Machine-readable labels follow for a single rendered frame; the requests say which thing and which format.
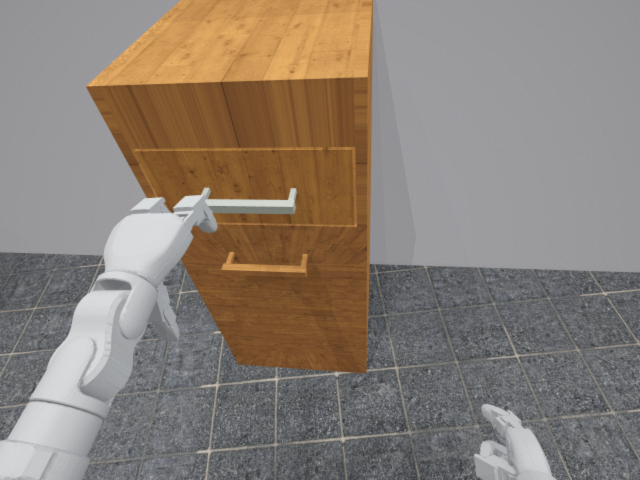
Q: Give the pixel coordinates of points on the handle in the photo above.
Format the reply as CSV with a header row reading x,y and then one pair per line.
x,y
264,270
252,206

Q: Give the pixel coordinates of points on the cabinet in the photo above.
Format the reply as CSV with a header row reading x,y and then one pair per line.
x,y
261,74

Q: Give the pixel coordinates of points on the left robot forearm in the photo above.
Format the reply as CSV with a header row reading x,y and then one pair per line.
x,y
54,434

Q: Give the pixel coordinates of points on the drawer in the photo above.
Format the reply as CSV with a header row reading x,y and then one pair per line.
x,y
324,177

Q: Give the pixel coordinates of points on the robot left hand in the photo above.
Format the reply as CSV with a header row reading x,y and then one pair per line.
x,y
150,242

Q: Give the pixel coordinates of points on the robot right hand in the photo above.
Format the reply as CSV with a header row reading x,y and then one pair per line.
x,y
522,452

